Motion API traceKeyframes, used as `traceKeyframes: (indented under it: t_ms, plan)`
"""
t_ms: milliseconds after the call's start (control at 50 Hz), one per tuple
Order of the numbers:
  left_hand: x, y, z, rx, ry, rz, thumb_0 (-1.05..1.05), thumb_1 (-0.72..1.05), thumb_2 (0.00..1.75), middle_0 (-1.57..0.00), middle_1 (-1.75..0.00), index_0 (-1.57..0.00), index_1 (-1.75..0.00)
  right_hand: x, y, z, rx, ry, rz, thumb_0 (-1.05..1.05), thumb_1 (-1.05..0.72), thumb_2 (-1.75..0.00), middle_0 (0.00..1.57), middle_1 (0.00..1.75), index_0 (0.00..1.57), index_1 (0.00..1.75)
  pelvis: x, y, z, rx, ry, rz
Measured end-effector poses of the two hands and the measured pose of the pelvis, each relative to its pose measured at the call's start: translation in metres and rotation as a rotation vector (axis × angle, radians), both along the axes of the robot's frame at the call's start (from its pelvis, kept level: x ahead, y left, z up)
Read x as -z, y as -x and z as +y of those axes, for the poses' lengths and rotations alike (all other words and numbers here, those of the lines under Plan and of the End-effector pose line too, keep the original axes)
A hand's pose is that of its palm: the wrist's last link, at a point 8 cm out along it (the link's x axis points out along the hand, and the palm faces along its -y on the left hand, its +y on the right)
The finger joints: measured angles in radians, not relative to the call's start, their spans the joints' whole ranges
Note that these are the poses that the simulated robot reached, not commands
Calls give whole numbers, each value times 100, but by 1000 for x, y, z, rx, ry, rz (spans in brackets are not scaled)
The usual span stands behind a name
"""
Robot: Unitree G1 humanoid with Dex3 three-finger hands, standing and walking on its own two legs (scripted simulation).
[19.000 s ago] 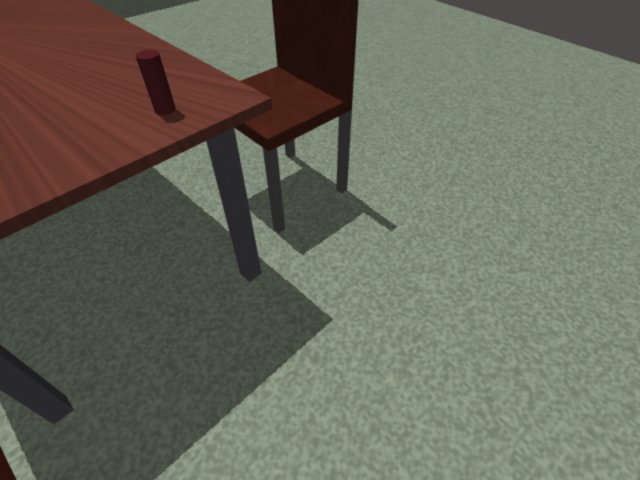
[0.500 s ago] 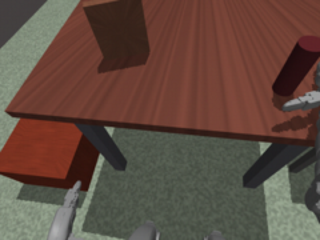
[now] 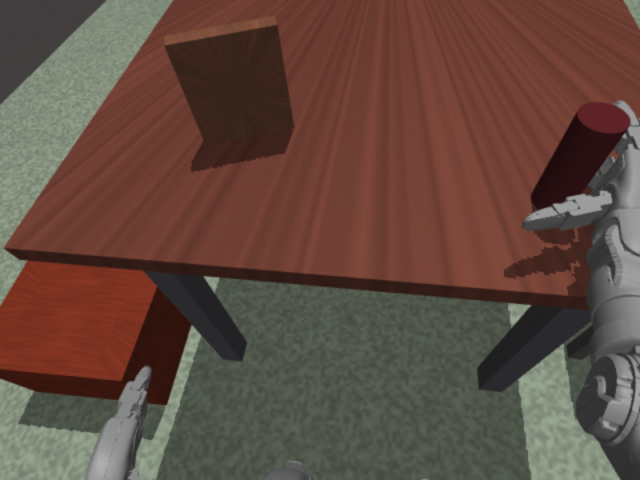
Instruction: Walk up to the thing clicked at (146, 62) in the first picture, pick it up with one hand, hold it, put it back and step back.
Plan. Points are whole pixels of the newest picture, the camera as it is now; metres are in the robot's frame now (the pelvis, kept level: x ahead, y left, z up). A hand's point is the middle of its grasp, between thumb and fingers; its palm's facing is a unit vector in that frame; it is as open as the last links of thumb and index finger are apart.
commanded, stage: close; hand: right
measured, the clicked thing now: (574, 163) +0.51 -0.22 +0.10
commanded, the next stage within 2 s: settle in 0.62 s
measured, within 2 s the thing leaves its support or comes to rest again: leaves its support in 1.04 s
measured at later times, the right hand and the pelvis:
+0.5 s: hand (562, 168) +0.51 -0.21 +0.10, palm faces +0.15 +0.99 +0.02, open 11.4 cm; pelvis +0.00 +0.00 +0.00, yaw +0 degrees
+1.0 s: hand (566, 170) +0.50 -0.21 +0.10, palm faces +0.16 +0.99 +0.01, open 6.7 cm; pelvis +0.00 -0.01 +0.00, yaw +0 degrees
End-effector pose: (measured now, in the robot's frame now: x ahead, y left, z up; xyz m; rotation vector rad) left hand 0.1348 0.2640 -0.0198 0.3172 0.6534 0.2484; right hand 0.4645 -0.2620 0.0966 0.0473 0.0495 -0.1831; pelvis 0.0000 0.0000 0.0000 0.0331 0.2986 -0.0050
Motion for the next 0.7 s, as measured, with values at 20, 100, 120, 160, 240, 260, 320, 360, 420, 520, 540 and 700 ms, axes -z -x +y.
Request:
traceKeyframes:
  t_ms: [20, 100, 120, 160, 240, 260, 320, 360, 420, 520, 540, 700]
  plan:
    - [1, -2, -1, 4, 3, 1, -1, -57, 8, -5, -5, -5, -6, 0, -2, -1, 2, 5, -5, -1, 56, -1, 16, 6, 15, 6, 1, 1, 1, 0, 0, 2]
    - [6, -4, -9, 23, 25, 2, -1, -56, 7, -5, -5, -5, -6, 3, -6, -6, -8, 37, 3, -1, 56, -2, 24, 11, 23, 11, 3, 2, 3, 4, 1, 14]
    - [6, -4, -10, 26, 29, 2, -1, -55, 7, -5, -5, -5, -6, 3, -7, -6, -11, 40, 4, -1, 56, -3, 27, 12, 26, 12, 3, 2, 3, 4, 1, 17]
    - [7, -2, -10, 25, 32, 3, -1, -55, 7, -5, -5, -5, -6, 2, -9, -7, -16, 37, 7, -1, 55, -5, 32, 17, 32, 17, 3, 2, 3, 7, -1, 20]
    - [4, 2, -4, 8, 17, 11, -1, -54, 6, -5, -5, -6, -6, -5, -14, -4, -20, 23, -2, -2, 53, -11, 45, 27, 45, 27, 3, 1, 3, 8, -5, 20]
    - [3, 2, -2, 4, 10, 9, -1, -54, 6, -5, -5, -6, -6, -7, -16, -3, -21, 18, -5, -1, 52, -13, 49, 30, 49, 30, 3, 1, 2, 7, -6, 19]
    - [0, 4, 3, -8, -6, 11, -1, -54, 6, -5, -5, -5, -6, -8, -20, -1, -26, 13, 2, -1, 50, -17, 59, 38, 59, 38, 2, 1, 1, 4, -6, 21]
    - [-3, 3, 4, -10, -15, 5, -1, -54, 6, -5, -5, -5, -5, -10, -22, -1, -28, 18, 0, -1, 47, -21, 66, 43, 65, 43, 1, 1, 1, 0, -5, 22]
    - [-3, 3, 0, -5, -9, 2, -1, -54, 6, -5, -5, -5, -5, -7, -21, 1, -38, 20, 8, -1, 42, -26, 74, 50, 73, 50, 1, 0, -1, 0, -4, 23]
    - [0, 1, -8, 5, 16, -4, -1, -53, 5, -5, -5, -6, -5, 3, -14, 0, -35, 17, 22, -1, 31, -39, 85, 63, 85, 63, 1, -1, -3, -4, -3, 24]
    - [0, 1, -9, 5, 19, -4, -1, -52, 5, -5, -5, -6, -5, 4, -12, 0, -32, 17, 22, -1, 28, -42, 88, 66, 88, 66, 1, -1, -3, -4, -3, 23]
    - [-1, 2, -11, 8, 5, 0, -1, -52, 5, -5, -5, -6, -5, 3, -11, -7, -14, 22, -1, -1, 6, -67, 100, 87, 103, 87, 2, 3, -4, 0, -7, 18]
